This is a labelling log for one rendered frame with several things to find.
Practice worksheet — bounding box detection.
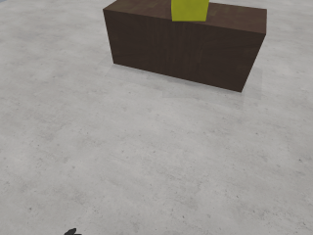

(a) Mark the pedestal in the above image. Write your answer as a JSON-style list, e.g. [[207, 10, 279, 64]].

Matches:
[[103, 0, 267, 93]]

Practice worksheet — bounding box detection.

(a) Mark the carton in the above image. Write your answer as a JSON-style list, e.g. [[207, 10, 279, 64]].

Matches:
[[171, 0, 209, 22]]

